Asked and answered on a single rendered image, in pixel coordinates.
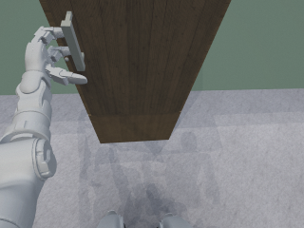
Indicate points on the cupboard door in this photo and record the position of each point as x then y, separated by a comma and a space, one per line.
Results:
141, 56

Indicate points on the robot right thigh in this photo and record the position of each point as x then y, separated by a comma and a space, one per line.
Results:
174, 222

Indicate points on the left robot hand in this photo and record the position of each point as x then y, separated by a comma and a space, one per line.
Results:
38, 58

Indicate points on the robot left shin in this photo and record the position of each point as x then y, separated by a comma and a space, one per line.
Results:
111, 212

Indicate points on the left robot forearm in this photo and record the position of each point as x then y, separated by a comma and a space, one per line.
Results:
32, 117

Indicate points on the handle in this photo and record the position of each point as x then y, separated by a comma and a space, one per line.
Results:
72, 42

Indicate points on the left robot upper arm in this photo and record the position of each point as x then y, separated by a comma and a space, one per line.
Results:
24, 167

